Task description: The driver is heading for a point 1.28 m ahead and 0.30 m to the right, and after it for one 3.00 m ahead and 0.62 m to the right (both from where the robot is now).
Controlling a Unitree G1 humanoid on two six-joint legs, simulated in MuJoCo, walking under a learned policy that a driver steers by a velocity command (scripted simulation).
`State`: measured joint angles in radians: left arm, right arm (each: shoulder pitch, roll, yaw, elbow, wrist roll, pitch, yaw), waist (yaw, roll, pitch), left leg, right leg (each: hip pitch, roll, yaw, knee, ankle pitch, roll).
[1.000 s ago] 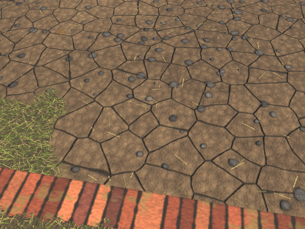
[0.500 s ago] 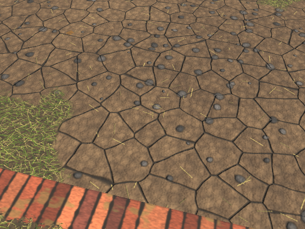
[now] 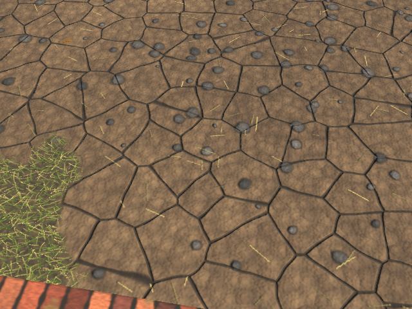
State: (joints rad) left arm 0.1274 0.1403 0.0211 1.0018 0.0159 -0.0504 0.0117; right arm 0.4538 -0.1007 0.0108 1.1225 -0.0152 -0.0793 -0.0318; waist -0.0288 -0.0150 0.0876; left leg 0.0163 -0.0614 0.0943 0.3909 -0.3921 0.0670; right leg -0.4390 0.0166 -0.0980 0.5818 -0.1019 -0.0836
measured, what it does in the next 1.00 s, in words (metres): walks ahead: right foot, then left foot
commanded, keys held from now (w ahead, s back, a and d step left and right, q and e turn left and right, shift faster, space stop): no key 0.58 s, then w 0.02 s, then w+e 0.40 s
